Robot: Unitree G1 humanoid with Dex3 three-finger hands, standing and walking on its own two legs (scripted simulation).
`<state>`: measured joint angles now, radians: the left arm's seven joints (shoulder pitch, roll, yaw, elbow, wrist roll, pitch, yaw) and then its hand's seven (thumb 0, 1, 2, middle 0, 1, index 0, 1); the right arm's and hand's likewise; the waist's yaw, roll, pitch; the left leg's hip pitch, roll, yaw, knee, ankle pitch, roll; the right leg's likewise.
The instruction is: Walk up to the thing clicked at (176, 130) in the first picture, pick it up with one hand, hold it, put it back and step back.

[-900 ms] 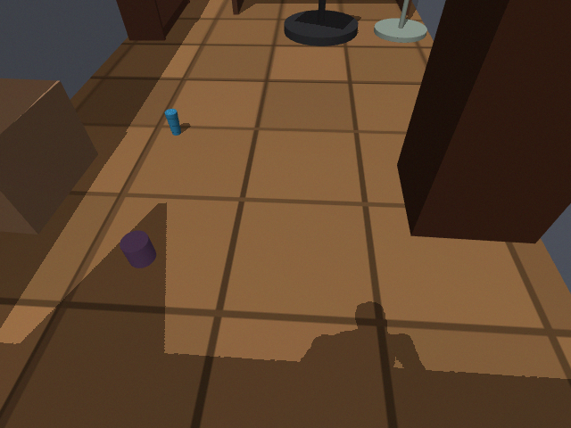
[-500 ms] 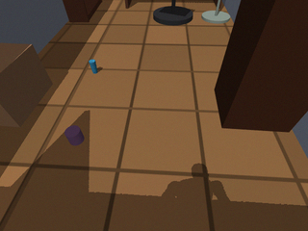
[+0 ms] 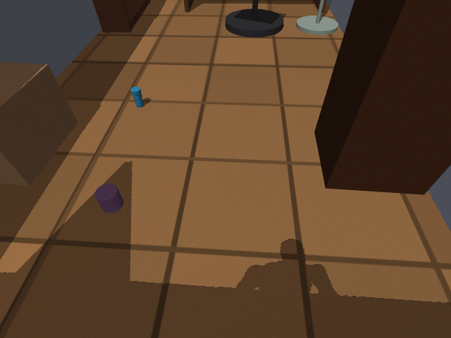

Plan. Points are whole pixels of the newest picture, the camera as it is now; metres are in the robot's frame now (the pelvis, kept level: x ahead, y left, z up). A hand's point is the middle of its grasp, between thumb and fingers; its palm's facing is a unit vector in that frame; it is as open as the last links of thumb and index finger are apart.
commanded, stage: stand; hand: left
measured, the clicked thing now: (137, 97) +1.87 +0.68 -0.71
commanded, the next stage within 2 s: walk up in 0.22 s
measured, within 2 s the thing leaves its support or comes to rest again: neither
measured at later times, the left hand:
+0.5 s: hand out of the picture +0.05 +0.35 -0.15, palm faces +0.11 -0.91 -0.41, open 7.4 cm
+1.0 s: hand (47, 254) +0.35 +0.44 -0.14, palm faces +0.10 -0.94 -0.33, open 7.4 cm
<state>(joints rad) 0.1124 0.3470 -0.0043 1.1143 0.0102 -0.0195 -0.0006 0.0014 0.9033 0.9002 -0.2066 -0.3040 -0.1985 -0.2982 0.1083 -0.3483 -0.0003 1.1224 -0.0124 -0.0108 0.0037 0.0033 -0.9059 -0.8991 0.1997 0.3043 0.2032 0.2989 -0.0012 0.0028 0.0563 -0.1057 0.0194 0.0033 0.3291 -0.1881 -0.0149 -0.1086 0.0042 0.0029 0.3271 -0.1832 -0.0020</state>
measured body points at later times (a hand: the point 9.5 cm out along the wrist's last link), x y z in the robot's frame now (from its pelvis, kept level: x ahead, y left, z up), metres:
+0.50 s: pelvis +0.05 +0.05 -0.01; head +0.04 +0.05 +0.44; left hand +0.05 +0.40 -0.12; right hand +0.17 -0.29 -0.11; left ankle +0.12 +0.20 -0.71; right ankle +0.00 -0.12 -0.75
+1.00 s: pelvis +0.29 +0.15 -0.01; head +0.29 +0.17 +0.44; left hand +0.34 +0.49 -0.12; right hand +0.32 -0.16 -0.12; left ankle +0.16 +0.24 -0.75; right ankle +0.49 +0.03 -0.70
